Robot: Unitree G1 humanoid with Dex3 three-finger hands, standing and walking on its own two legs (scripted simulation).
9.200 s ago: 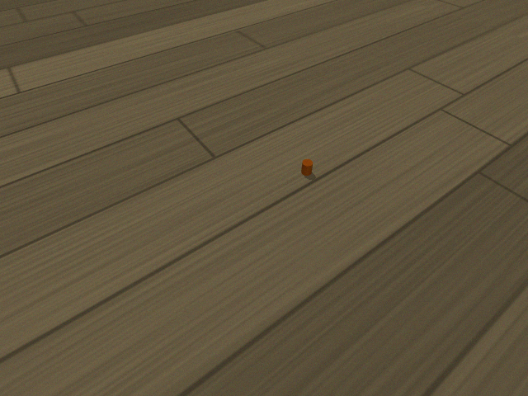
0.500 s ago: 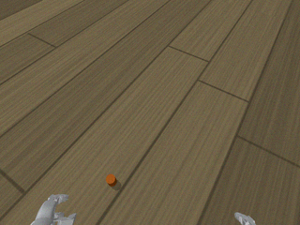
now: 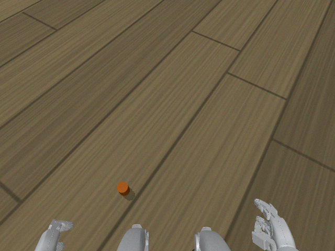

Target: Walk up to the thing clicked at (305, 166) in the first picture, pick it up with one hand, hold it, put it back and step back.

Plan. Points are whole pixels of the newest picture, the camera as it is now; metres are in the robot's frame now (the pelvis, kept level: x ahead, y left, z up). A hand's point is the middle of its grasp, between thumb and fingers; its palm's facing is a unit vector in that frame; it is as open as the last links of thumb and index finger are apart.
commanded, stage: rise first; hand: left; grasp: from above
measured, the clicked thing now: (123, 188) +0.42 +0.24 -0.65
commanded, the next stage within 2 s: none
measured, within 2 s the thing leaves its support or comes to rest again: neither
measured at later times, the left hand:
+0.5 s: hand (86, 223) +0.22 +0.28 -0.31, palm faces -0.44 -0.51 -0.74, open 14.1 cm
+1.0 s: hand (97, 202) +0.31 +0.29 -0.44, palm faces -0.48 -0.13 -0.87, open 14.1 cm
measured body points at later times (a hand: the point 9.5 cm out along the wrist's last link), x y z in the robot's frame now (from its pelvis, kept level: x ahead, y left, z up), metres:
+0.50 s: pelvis -0.05 -0.01 -0.16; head +0.14 +0.01 +0.25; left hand +0.24 +0.31 -0.26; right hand +0.15 -0.27 -0.28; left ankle +0.01 +0.12 -0.66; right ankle +0.00 -0.14 -0.66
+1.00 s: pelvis -0.09 +0.00 -0.30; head +0.12 +0.03 +0.10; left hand +0.33 +0.30 -0.39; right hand -0.01 -0.29 -0.42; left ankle +0.01 +0.12 -0.66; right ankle +0.00 -0.14 -0.66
